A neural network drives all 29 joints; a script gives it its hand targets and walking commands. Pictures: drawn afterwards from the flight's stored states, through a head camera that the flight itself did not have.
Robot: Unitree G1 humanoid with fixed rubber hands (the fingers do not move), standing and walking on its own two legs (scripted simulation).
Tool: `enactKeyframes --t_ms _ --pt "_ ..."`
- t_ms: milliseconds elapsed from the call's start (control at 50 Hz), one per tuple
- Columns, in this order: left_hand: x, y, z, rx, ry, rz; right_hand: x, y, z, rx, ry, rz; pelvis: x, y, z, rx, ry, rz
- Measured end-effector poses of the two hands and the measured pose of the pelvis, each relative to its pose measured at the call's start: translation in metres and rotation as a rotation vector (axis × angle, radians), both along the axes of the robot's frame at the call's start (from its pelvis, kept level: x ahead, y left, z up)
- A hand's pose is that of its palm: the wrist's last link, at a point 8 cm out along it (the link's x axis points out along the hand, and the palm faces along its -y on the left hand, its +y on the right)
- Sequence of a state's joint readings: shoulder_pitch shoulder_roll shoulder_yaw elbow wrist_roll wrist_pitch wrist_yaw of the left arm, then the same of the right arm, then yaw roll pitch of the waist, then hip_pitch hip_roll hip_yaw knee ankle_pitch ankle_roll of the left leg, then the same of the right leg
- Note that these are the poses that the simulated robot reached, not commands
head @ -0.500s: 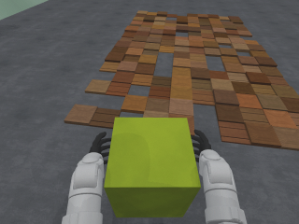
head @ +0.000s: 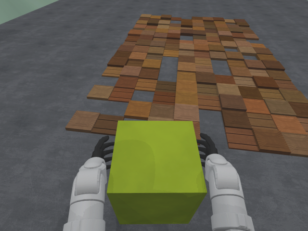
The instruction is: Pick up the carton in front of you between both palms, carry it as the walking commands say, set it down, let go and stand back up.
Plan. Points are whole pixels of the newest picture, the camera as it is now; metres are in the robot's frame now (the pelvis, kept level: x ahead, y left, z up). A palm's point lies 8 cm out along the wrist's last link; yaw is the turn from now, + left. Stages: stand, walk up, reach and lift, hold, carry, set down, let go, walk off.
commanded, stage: carry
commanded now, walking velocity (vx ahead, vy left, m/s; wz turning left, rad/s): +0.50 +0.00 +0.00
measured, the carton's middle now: (154, 174) +0.29 +0.00 -0.02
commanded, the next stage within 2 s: none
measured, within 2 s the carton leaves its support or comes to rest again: neither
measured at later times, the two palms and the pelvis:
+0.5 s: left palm (111, 113) +0.45 +0.14 +0.08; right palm (204, 114) +0.44 -0.16 +0.08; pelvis +0.18 +0.00 +0.00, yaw -2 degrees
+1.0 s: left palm (132, 49) +0.78 +0.09 +0.15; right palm (200, 49) +0.80 -0.21 +0.14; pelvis +0.48 -0.07 +0.00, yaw +0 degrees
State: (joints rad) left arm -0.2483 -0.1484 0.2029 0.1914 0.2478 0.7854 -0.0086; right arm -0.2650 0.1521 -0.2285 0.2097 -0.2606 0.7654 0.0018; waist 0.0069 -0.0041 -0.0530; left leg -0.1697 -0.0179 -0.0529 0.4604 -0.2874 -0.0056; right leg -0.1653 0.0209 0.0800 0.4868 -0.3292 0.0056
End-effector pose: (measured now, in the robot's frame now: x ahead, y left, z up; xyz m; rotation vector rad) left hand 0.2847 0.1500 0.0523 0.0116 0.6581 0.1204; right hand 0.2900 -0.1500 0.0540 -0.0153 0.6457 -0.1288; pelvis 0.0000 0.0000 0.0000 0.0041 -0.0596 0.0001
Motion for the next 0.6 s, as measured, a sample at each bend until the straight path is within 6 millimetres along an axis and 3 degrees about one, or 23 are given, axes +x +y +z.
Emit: enactKeyframes --t_ms 100,200,320,380,440,520,600 --pt "0.021 -0.01 0.012 -0.004 -0.04 -0.004 0.017 -0.009 0.009 0.017 -0.04 -0.021 0.018 -0.007 -0.005 -0.004 0.061 -0.028" --pt "0.049 -0.026 0.023 -0.017 -0.021 0.003 0.043 -0.026 0.02 0.011 -0.021 -0.025 0.049 -0.017 -0.006 -0.004 0.107 0.009" --pt "0.085 -0.017 0.031 -0.024 0.021 0.041 0.092 -0.016 0.033 0.036 0.021 -0.008 0.095 -0.011 -0.001 0.027 0.142 0.01" --pt "0.11 -0.006 0.029 -0.044 0.003 0.059 0.116 -0.005 0.031 0.059 0.003 -0.03 0.124 -0.005 -0.01 0.033 0.144 -0.019" --pt "0.133 -0.005 0.028 -0.059 0.046 0.053 0.131 -0.004 0.026 0.06 0.044 -0.049 0.154 -0.003 -0.006 0.014 0.154 -0.04" --pt "0.175 -0.017 0.031 -0.055 0.094 0.015 0.16 -0.016 0.028 0.057 0.091 -0.088 0.194 -0.006 0.003 -0.008 0.159 -0.039" --pt "0.228 -0.034 0.035 -0.056 0.072 -0.007 0.208 -0.033 0.034 0.066 0.069 -0.115 0.24 -0.017 0.002 -0.011 0.154 -0.035"
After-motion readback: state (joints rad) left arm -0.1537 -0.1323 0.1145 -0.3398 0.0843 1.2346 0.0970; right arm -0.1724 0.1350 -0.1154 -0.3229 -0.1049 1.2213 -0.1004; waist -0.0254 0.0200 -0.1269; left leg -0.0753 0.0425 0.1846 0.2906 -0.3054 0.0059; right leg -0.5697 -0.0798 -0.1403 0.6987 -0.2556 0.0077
